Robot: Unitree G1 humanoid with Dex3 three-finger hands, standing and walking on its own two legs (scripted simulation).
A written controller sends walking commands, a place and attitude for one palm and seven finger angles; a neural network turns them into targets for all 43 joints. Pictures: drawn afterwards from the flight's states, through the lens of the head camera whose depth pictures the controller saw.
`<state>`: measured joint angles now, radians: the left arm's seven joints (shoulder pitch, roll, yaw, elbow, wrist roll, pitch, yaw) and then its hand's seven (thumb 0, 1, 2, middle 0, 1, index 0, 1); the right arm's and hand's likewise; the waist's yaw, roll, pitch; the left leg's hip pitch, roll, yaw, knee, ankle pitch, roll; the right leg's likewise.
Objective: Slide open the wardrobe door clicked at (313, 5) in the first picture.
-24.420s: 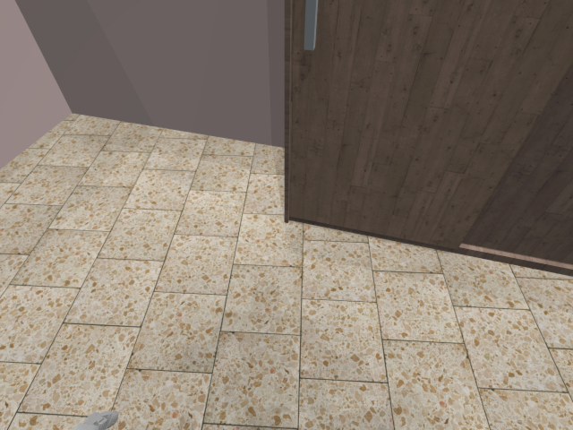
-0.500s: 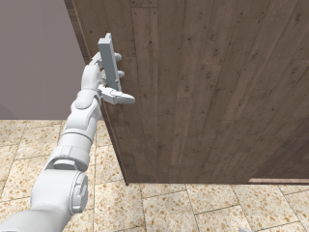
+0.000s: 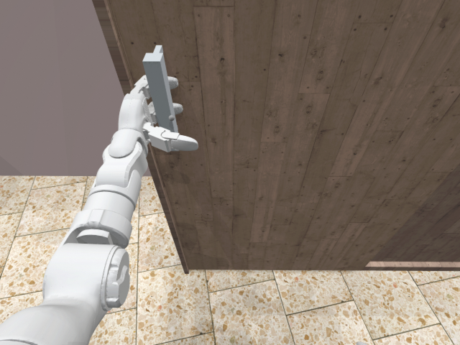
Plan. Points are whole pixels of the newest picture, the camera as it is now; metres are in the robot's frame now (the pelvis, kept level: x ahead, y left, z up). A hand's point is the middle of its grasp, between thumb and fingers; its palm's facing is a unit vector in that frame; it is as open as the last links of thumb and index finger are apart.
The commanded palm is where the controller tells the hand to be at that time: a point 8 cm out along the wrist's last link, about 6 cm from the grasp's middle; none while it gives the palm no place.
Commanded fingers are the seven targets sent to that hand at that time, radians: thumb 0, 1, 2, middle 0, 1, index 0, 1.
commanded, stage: grip the handle and tug to test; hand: left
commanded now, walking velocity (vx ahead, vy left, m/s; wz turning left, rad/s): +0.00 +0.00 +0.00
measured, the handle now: (166, 101) +0.51 +0.12 +0.17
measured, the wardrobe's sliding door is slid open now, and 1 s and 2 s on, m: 0.00 0.00 0.00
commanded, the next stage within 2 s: tug the door sideways, standing still in 1.36 s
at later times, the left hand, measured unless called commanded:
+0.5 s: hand (171, 118) +0.45 +0.10 +0.17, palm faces -0.04 -1.00 +0.02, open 7.4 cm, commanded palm +0.43 +0.16 +0.17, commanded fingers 0.00 0.85 0.88 -0.44 -1.39 -0.44 -1.39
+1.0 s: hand (172, 117) +0.46 +0.10 +0.17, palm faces -0.01 -1.00 +0.00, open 6.1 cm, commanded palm +0.42 +0.15 +0.17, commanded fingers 0.00 0.90 0.90 -0.45 -1.40 -0.45 -1.40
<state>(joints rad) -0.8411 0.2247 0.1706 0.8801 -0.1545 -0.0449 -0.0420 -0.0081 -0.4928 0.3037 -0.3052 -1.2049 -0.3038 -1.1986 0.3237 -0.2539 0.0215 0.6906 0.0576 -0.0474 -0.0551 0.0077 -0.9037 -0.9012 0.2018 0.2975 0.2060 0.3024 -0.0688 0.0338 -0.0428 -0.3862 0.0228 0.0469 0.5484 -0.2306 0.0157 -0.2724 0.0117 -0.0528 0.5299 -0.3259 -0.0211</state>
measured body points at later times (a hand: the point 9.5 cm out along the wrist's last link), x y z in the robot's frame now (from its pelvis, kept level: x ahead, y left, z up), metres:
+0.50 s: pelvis +0.01 +0.00 +0.00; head +0.02 -0.01 +0.45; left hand +0.45 +0.16 +0.17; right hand +0.10 -0.25 -0.12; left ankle +0.03 +0.11 -0.73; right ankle -0.03 -0.10 -0.73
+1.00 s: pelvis +0.00 +0.00 +0.00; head +0.02 -0.02 +0.45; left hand +0.45 +0.15 +0.17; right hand +0.08 -0.26 -0.12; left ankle +0.03 +0.11 -0.73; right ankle -0.03 -0.10 -0.73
